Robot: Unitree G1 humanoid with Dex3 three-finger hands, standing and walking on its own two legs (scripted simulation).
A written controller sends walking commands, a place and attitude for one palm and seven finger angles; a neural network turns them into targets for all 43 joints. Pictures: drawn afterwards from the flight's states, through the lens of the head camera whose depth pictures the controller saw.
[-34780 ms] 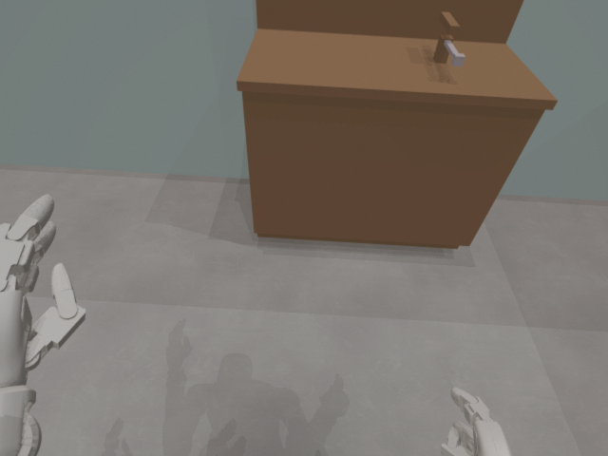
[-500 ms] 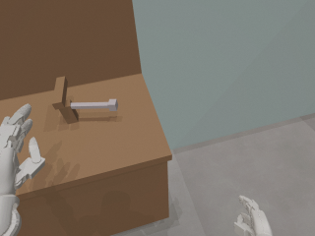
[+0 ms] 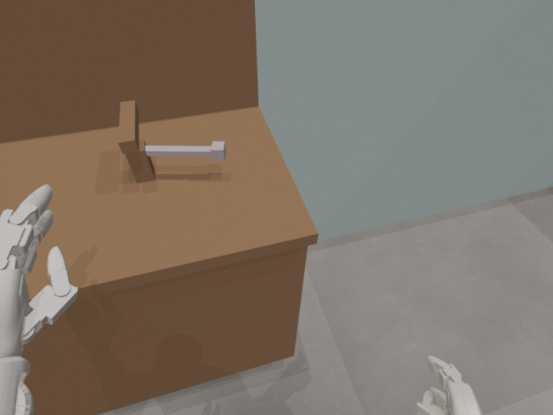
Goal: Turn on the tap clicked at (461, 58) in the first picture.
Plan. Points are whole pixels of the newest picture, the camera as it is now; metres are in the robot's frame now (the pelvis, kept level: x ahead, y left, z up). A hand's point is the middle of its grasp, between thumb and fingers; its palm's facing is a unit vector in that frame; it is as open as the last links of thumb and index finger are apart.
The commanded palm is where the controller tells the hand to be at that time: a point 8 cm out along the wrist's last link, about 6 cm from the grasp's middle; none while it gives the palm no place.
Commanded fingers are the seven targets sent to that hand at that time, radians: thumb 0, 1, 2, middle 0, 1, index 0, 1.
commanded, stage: step back with the hand held close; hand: left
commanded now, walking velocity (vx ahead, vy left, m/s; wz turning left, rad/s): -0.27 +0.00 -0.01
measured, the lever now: (218, 151) +0.56 +0.16 +0.07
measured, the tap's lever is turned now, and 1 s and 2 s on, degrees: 74 74 74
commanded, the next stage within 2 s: stop stepping back and stand still in 0.38 s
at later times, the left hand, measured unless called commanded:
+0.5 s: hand (13, 398) +0.10 +0.22 +0.18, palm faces +0.32 -0.86 -0.40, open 7.4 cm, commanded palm +0.06 +0.28 +0.18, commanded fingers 0.00 0.90 0.90 -0.20 -0.30 -0.20 -0.30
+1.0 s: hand out of the picture +0.03 +0.28 +0.17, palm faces +0.31 -0.86 -0.41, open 7.4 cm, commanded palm -0.01 +0.32 +0.18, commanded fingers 0.00 0.90 0.90 -0.20 -0.30 -0.20 -0.30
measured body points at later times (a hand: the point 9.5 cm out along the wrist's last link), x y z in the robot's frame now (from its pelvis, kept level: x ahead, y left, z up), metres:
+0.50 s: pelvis -0.10 +0.00 -0.01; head -0.10 +0.01 +0.44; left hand +0.08 +0.27 +0.20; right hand +0.10 -0.21 -0.08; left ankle +0.08 +0.08 -0.72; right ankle -0.18 -0.11 -0.73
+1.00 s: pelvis -0.18 +0.05 +0.01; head -0.19 +0.06 +0.46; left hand +0.01 +0.32 +0.20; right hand -0.04 -0.18 -0.09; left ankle -0.09 +0.12 -0.70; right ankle -0.21 -0.03 -0.73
